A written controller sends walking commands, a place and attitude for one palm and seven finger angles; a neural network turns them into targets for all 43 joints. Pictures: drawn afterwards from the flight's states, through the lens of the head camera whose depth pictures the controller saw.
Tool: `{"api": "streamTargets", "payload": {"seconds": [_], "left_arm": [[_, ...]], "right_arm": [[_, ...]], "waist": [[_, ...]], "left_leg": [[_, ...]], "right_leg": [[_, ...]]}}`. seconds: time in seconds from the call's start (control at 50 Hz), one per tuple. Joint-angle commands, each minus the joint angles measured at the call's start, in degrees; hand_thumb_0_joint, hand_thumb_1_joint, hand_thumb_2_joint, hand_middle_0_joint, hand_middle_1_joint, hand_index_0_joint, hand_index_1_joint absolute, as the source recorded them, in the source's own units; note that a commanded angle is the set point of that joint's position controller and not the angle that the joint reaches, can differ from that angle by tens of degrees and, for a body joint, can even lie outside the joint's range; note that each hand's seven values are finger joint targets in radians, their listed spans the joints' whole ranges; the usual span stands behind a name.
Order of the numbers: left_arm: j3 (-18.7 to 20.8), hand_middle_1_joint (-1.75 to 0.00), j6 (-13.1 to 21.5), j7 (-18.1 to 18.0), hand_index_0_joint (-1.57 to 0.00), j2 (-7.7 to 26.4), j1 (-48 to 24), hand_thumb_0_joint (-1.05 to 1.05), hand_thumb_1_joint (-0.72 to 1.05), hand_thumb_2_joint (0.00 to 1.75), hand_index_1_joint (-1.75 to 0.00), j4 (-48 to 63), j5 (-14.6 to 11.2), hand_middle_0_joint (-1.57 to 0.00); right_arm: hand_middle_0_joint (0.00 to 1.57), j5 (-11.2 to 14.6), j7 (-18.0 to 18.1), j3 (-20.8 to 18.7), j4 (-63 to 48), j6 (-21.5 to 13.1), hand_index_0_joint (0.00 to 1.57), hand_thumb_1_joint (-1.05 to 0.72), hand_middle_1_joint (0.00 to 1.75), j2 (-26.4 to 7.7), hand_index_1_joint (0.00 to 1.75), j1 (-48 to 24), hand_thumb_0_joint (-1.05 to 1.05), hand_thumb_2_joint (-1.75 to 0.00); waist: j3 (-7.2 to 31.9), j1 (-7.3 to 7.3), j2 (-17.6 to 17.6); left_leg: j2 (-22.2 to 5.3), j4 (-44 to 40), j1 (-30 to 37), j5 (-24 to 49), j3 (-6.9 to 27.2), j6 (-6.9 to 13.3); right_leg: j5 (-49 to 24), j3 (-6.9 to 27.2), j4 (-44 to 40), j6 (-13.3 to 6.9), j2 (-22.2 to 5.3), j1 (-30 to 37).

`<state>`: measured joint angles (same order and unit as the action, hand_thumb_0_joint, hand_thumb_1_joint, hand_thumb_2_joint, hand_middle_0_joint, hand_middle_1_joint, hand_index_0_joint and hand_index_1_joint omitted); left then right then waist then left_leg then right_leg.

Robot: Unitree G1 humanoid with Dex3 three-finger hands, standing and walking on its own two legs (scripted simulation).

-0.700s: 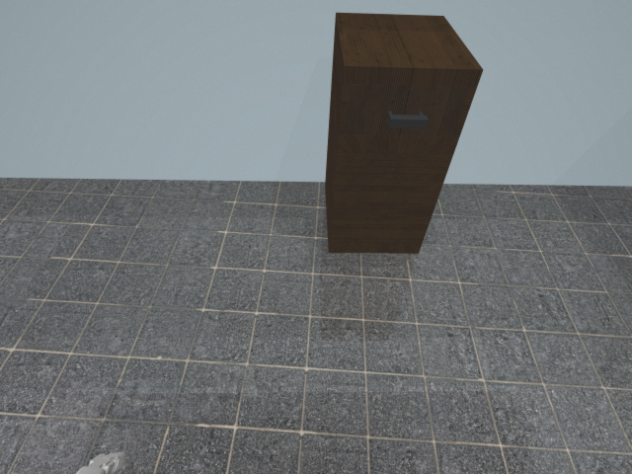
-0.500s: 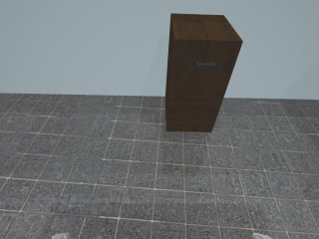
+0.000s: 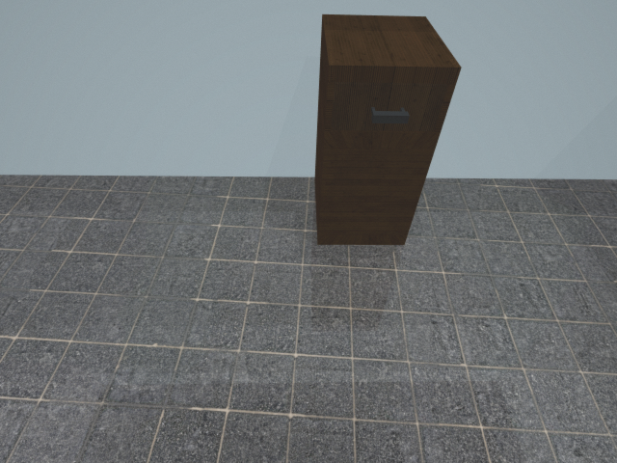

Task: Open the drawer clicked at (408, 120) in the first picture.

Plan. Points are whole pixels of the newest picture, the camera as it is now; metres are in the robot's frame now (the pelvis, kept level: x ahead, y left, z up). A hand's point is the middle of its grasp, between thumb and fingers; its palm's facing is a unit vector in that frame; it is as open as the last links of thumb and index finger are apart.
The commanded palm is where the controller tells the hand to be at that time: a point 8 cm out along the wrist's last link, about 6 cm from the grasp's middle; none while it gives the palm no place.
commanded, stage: stand and wait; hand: left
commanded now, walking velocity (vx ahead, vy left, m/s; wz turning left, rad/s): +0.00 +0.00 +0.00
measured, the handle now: (388, 113) +1.12 -0.19 -0.12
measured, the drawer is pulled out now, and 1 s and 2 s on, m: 0.00 0.00 0.00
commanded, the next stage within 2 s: look at it before walking up in 0.12 s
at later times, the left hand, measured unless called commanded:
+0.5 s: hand out of the picture +0.08 +0.24 -0.15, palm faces -0.03 -0.94 -0.33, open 7.4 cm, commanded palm none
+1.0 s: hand out of the picture +0.08 +0.23 -0.16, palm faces -0.05 -0.94 -0.33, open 7.4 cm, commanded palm none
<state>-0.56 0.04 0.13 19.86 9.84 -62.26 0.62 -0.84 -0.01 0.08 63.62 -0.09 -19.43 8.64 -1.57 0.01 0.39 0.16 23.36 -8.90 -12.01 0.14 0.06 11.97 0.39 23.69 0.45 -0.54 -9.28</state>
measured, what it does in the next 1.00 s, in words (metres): stands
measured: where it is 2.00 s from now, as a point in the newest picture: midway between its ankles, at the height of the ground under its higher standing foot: outside the picture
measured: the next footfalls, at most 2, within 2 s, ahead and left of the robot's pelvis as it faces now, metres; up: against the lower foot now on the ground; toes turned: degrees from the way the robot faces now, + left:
left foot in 1.74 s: +0.04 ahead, +0.12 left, +0.00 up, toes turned -27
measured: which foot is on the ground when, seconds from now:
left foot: down 0.00-1.00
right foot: down 0.00-1.00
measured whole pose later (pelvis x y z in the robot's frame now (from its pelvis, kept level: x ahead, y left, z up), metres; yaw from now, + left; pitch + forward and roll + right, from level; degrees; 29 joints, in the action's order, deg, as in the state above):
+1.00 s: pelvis +0.00 -0.01 +0.00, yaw -3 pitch -2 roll +0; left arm 0.3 -1.1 -0.3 18.8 9.7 -61.0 0.7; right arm -0.9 1.0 -0.3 61.8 0.2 -18.1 6.3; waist -1.7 -1.0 0.3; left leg -1.6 23.9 -8.9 -13.0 -2.3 -0.9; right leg 12.1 2.8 24.7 -0.3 1.3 -10.7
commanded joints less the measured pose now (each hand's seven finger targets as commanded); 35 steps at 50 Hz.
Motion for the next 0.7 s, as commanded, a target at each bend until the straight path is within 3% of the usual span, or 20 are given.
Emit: {"api": "streamTargets", "payload": {"seconds": [0.0, 0.28, 0.4, 0.68], "left_arm": [[2.42, -0.30, 1.32, -0.76, -0.20, 11.37, -3.33, 0.00, 0.90, 0.90, -0.30, 3.94, 0.02, -0.20], [2.54, -0.30, 1.62, -0.85, -0.20, 11.42, -3.86, 0.00, 0.90, 0.90, -0.30, 4.01, 0.04, -0.20], [2.56, -0.30, 1.52, -0.78, -0.20, 11.25, -3.89, 0.00, 0.90, 0.90, -0.30, 3.85, 0.15, -0.20], [2.56, -0.30, 1.69, -0.81, -0.20, 11.39, -3.66, 0.00, 0.90, 0.90, -0.30, 3.62, 0.03, -0.20]], "right_arm": [[0.20, 0.33, 0.54, -2.10, -4.14, -1.76, 0.20, -0.90, 0.30, -11.77, 0.30, -3.93, 0.00, -0.90], [0.20, 0.35, 0.55, -2.16, -3.66, -1.91, 0.20, -0.90, 0.30, -11.64, 0.30, -3.73, 0.00, -0.90], [0.20, 0.30, 0.53, -2.14, -3.66, -1.82, 0.20, -0.90, 0.30, -11.48, 0.30, -3.94, 0.00, -0.90], [0.20, 0.43, 0.71, -1.98, -3.58, -1.90, 0.20, -0.90, 0.30, -11.69, 0.30, -4.16, 0.00, -0.90]], "waist": [[1.34, -0.20, -0.74], [2.82, -0.04, -0.19], [1.66, -0.05, -0.34], [3.48, -0.02, -0.66]], "left_leg": [[-6.22, -5.58, -2.16, 1.27, 6.43, 1.85], [-6.55, -5.28, 0.08, 5.08, 5.98, 1.55], [-6.52, -5.84, -0.40, 3.04, 5.78, 1.51], [-6.98, -5.45, 1.62, 7.66, 5.38, 1.33]], "right_leg": [[0.23, 6.20, -5.18, -2.21, -6.10, -0.59], [-3.85, 6.43, -5.21, -2.32, -6.14, -0.28], [-1.48, 6.70, -6.09, -2.21, -6.17, -1.05], [-7.86, 6.18, -5.40, -2.31, -6.21, 0.84]]}}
